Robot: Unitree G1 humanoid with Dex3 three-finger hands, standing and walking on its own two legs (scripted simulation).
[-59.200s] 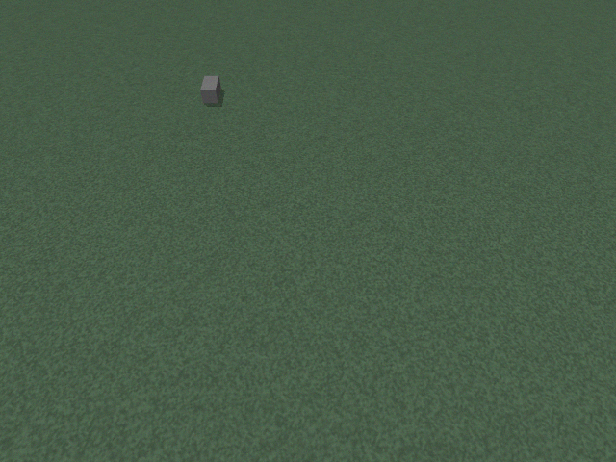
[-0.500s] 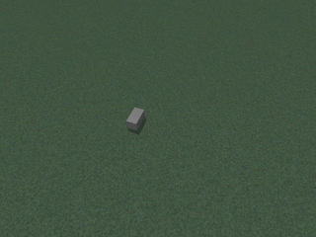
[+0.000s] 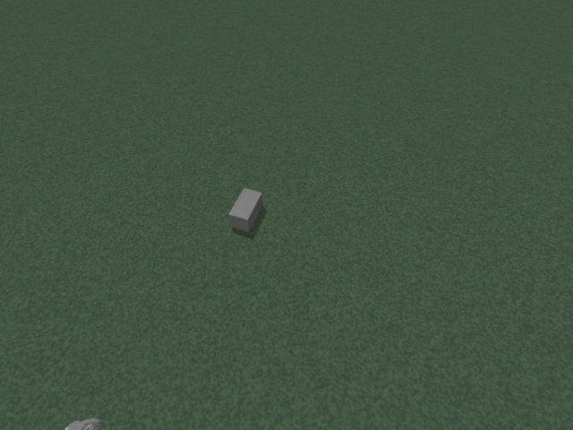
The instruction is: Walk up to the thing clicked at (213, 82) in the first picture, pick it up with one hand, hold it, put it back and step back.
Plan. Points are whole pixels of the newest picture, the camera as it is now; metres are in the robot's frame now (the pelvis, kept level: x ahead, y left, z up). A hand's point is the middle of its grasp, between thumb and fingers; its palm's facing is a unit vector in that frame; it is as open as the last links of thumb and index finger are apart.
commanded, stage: step back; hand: left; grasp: from above
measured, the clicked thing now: (246, 209) +1.04 +0.21 -0.73
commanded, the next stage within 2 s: stand in 0.08 s
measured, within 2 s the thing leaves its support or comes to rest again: neither
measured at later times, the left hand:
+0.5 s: hand out of the picture +0.08 +0.24 -0.14, palm faces -0.01 -0.94 -0.33, open 7.4 cm
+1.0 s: hand out of the picture +0.03 +0.24 -0.14, palm faces +0.00 -0.94 -0.35, open 7.4 cm
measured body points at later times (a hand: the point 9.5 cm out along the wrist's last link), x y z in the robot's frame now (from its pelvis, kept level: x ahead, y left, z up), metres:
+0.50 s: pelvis -0.01 -0.01 +0.02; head -0.01 -0.01 +0.47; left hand +0.08 +0.29 -0.12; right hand +0.08 -0.31 -0.11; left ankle -0.03 +0.12 -0.73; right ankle +0.00 -0.13 -0.73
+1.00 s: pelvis -0.03 -0.02 +0.02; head -0.02 -0.02 +0.47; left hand +0.03 +0.29 -0.11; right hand +0.03 -0.32 -0.13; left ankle -0.03 +0.12 -0.73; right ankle +0.00 -0.13 -0.73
